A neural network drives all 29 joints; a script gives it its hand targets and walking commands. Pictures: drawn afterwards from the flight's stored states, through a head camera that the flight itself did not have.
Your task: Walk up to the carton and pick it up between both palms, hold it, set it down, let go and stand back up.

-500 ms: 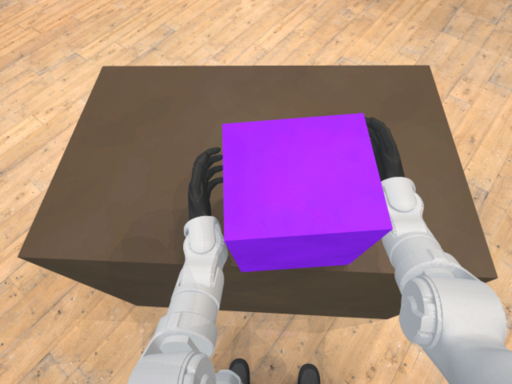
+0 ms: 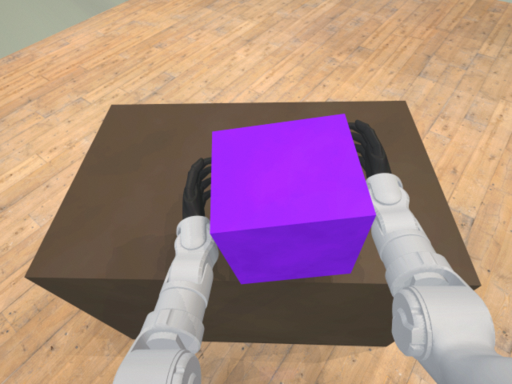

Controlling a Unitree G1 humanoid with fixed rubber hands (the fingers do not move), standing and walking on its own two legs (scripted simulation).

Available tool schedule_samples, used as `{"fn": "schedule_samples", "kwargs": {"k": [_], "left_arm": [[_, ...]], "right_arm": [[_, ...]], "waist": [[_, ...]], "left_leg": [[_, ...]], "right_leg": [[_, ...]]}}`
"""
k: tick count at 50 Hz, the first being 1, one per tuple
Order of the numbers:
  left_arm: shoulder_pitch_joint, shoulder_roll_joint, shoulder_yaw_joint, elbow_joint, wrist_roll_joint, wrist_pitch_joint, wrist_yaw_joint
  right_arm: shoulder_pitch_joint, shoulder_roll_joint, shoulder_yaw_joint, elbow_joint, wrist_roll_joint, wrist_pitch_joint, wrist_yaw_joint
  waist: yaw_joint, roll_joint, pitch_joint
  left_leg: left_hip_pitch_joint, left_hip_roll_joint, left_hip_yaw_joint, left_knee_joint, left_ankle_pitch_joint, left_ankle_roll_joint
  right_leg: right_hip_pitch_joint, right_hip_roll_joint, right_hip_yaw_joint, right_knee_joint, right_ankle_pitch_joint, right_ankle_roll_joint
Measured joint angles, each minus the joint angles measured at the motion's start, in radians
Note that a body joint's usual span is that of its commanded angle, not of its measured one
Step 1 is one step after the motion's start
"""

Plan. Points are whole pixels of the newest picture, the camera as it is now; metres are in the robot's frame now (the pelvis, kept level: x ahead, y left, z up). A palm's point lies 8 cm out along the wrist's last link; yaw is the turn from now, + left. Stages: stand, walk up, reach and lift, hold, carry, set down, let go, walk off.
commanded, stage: reach and lift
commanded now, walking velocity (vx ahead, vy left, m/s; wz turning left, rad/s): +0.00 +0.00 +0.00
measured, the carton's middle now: (287, 208) +0.39 +0.01 +0.03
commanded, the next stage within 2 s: hold in 1.76 s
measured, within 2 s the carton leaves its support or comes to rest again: neither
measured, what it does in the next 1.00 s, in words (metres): stands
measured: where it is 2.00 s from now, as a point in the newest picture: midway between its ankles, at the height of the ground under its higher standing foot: outside the picture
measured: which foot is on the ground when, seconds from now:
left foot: down 0.00-1.00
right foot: down 0.00-1.00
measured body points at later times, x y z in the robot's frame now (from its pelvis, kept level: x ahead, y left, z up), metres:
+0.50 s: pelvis -0.01 +0.00 +0.01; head -0.07 +0.02 +0.45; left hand +0.36 +0.16 +0.12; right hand +0.41 -0.13 +0.17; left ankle +0.02 +0.12 -0.74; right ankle +0.03 -0.11 -0.74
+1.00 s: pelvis +0.00 +0.01 +0.01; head -0.07 +0.04 +0.45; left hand +0.37 +0.17 +0.15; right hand +0.41 -0.13 +0.19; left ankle +0.02 +0.12 -0.74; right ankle +0.03 -0.11 -0.74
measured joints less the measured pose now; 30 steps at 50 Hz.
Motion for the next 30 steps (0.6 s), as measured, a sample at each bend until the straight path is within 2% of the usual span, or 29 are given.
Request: {"fn": "schedule_samples", "kwargs": {"k": [5, 14, 22, 30], "left_arm": [[-0.005, 0.029, -0.017, 0.0, -0.01, 0.072, -0.009], [-0.046, 0.05, -0.017, 0.0, -0.01, 0.25, -0.051], [-0.096, 0.076, -0.017, 0.0, 0.008, 0.386, -0.088], [-0.131, 0.09, -0.017, 0.0, 0.028, 0.448, -0.107]], "right_arm": [[0.001, 0.024, 0.0, -0.047, 0.021, 0.103, -0.018], [-0.002, 0.029, 0.0, -0.048, 0.029, 0.234, -0.057], [-0.036, 0.029, -0.005, 0.016, 0.029, 0.284, -0.076], [-0.051, 0.029, -0.006, 0.022, 0.029, 0.315, -0.086]], "waist": [[-0.016, -0.001, 0.0], [-0.019, -0.013, 0.0], [-0.028, -0.054, 0.032], [-0.055, -0.079, 0.051]], "left_leg": [[0.053, 0.0, 0.0, 0.0, -0.001, 0.0], [0.159, 0.0, -0.001, -0.001, -0.006, 0.002], [0.263, -0.001, -0.001, -0.013, -0.012, 0.003], [0.318, -0.001, -0.001, -0.015, -0.025, 0.003]], "right_leg": [[0.054, 0.0, 0.0, -0.002, 0.0, 0.001], [0.163, 0.0, 0.0, -0.007, -0.003, 0.002], [0.261, 0.0, 0.0, -0.008, -0.014, 0.002], [0.322, 0.0, 0.0, -0.022, -0.022, 0.002]]}}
